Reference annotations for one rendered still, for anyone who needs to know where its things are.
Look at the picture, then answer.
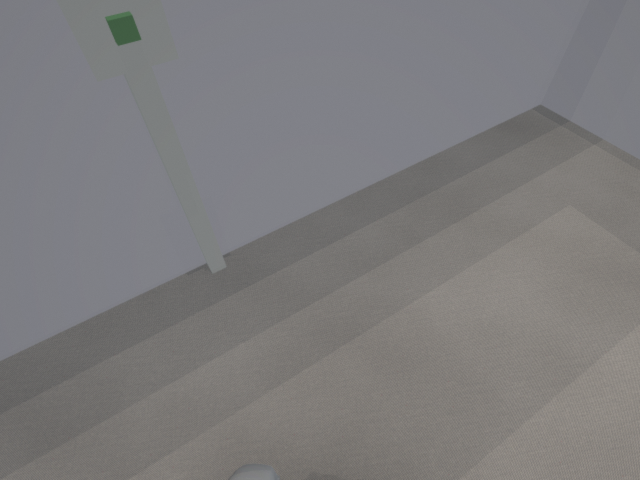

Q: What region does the button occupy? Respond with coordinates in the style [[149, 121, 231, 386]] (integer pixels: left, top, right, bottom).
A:
[[105, 11, 141, 46]]

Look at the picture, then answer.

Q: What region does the panel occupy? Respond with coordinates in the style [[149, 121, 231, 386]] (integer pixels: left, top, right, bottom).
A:
[[57, 0, 227, 274]]

